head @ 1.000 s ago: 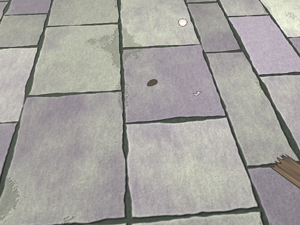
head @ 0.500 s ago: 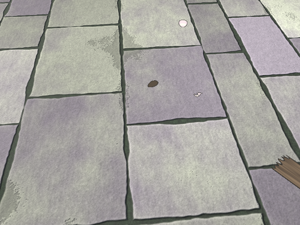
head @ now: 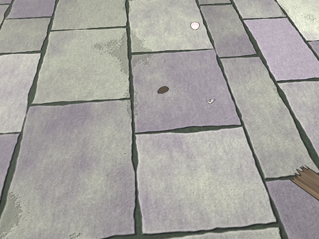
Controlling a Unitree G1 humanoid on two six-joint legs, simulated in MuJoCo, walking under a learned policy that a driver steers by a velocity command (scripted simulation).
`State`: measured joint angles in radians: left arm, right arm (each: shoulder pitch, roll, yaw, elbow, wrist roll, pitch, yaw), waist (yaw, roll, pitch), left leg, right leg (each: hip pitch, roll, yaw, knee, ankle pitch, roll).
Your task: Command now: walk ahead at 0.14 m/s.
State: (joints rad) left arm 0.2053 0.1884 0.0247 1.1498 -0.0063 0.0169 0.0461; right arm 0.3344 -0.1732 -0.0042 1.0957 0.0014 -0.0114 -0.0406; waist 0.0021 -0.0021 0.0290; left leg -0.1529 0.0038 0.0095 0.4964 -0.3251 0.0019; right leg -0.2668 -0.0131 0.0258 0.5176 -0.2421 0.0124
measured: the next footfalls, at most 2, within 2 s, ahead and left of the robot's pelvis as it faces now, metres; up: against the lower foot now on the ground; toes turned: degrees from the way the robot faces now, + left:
left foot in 0.66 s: +0.44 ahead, +0.12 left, +0.00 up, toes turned +12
right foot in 1.16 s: +0.77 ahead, +0.02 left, +0.00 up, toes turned +25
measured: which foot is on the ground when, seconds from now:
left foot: down 0.00-0.20, up 0.22-0.64, down 0.66-1.00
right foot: down 0.00-0.68, up 0.70-1.00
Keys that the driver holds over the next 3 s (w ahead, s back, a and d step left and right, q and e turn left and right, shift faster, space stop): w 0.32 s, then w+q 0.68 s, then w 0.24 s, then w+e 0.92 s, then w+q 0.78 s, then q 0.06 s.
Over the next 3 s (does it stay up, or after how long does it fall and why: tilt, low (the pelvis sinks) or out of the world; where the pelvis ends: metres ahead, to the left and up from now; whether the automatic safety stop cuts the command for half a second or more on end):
stays up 1.53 0.24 0.01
